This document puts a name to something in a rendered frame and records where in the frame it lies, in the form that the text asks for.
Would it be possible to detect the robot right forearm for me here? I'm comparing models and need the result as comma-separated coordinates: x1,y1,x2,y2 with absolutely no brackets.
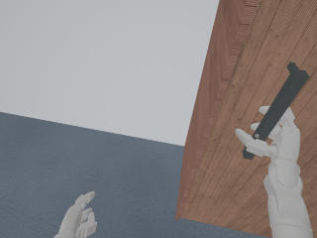
264,159,314,238

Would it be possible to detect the right robot hand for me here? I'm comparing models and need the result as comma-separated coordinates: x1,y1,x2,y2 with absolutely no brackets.
235,105,300,163

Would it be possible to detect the handle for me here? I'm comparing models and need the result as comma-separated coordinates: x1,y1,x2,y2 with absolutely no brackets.
243,62,310,160

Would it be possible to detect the wardrobe door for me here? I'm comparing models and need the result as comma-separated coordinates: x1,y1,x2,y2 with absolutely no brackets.
180,0,317,238

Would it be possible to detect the left robot hand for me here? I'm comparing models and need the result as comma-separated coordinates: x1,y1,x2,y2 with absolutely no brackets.
58,191,97,238

